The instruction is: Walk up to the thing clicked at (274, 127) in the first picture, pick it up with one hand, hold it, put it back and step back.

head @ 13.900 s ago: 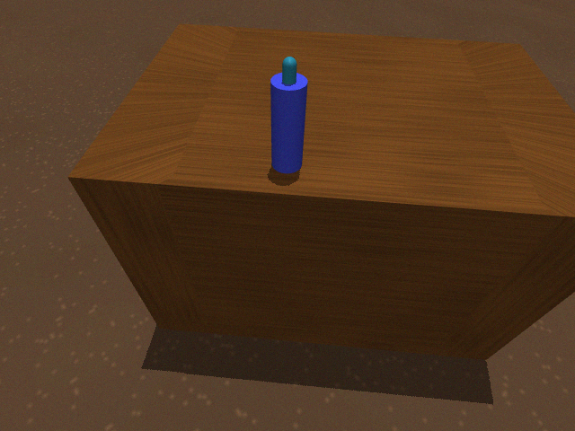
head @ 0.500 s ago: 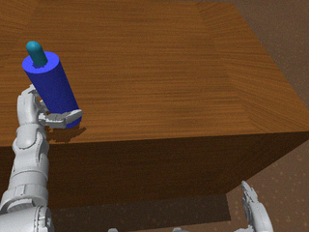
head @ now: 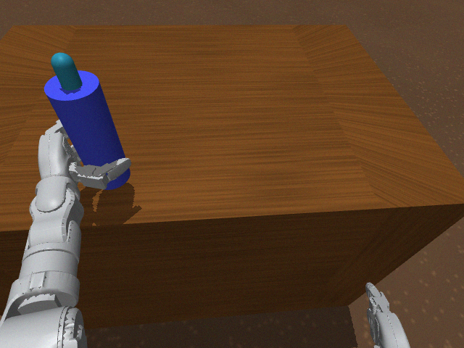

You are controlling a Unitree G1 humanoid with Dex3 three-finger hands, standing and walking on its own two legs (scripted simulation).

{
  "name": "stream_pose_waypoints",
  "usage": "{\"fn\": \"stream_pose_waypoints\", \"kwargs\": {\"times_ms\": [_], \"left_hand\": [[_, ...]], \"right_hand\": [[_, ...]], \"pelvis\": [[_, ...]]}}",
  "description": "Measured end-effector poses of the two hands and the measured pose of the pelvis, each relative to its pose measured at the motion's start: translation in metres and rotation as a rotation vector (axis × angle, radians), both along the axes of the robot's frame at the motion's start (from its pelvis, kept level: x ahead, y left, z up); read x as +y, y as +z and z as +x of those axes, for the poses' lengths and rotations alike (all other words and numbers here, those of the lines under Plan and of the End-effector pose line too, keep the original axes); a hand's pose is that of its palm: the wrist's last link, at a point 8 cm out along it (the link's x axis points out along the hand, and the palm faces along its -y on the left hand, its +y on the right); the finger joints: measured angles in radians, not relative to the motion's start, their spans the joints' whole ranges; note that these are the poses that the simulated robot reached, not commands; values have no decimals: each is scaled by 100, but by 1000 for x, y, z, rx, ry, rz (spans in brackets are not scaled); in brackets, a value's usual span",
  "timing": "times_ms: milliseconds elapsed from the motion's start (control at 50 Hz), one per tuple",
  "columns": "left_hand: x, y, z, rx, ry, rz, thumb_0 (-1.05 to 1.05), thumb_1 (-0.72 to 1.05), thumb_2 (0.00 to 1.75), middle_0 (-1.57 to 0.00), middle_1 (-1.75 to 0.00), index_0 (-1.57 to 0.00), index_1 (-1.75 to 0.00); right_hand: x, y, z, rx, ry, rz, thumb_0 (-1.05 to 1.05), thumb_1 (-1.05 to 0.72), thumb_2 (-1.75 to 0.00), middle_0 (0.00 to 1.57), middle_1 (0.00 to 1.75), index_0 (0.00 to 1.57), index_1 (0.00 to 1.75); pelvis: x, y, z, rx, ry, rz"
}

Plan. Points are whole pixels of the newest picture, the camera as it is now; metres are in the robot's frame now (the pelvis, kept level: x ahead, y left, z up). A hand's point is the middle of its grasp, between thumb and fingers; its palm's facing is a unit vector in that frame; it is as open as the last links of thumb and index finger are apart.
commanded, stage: settle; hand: left
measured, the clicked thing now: (90, 127) +0.42 +0.20 +0.18
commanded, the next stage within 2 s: lift in 0.38 s
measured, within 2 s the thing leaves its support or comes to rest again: neither
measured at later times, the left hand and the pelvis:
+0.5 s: hand (95, 139) +0.42 +0.20 +0.15, palm faces +0.21 -0.98 +0.00, open 9.9 cm; pelvis -0.01 -0.01 +0.01, yaw +0 degrees
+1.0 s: hand (78, 114) +0.39 +0.19 +0.23, palm faces +0.19 -0.98 +0.00, open 9.9 cm; pelvis +0.00 -0.01 +0.02, yaw +1 degrees
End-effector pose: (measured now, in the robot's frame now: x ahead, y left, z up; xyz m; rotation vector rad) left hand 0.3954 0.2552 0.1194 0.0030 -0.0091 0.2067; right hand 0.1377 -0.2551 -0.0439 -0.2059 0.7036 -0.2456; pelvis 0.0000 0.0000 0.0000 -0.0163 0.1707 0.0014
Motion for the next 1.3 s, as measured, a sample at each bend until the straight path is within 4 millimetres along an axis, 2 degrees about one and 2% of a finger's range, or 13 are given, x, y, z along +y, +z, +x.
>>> {"fn": "stream_pose_waypoints", "kwargs": {"times_ms": [560,720,800,960,1100,1300], "left_hand": [[-7,39,-6,-7,11,-7,-1,-46,102,-79,-114,-81,-114],[-12,49,-14,-18,4,-8,-1,-47,102,-80,-114,-81,-114],[-15,62,-20,-48,2,0,-1,-47,103,-79,-114,-81,-114],[-19,104,-35,-107,-13,15,-1,-47,103,-80,-114,-81,-114],[-20,117,-51,-49,-13,7,-1,-47,104,-80,-114,-81,-114],[-27,140,-68,-70,-17,-14,-1,-47,104,-79,-115,-80,-115]], "right_hand": [[-7,-5,-3,-6,-16,23,-1,54,-5,6,5,6,5],[-11,1,-3,-31,-25,12,-1,54,-5,6,5,6,5],[-10,4,0,-55,-24,13,-1,54,-4,6,5,6,5],[0,4,4,-88,-8,49,-1,54,-4,6,5,6,5],[1,4,6,-104,10,71,-1,54,-4,6,5,6,5],[-5,12,8,-138,17,52,-1,54,-4,6,5,6,5]], "pelvis": [[-9,10,-6,-53,3,14],[-8,13,-4,-70,4,14],[-7,14,-5,-85,4,12],[-6,18,-4,-120,11,12],[-6,22,-7,-146,15,16],[-8,25,-9,-175,25,20]]}}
